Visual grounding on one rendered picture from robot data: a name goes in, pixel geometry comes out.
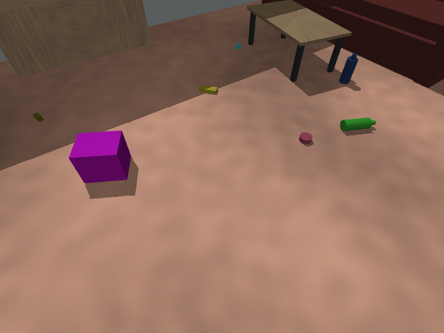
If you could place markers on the coffee table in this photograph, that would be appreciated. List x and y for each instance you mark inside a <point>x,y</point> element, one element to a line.
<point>299,24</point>

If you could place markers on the sofa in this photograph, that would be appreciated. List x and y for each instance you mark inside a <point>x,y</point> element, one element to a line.
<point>405,36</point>

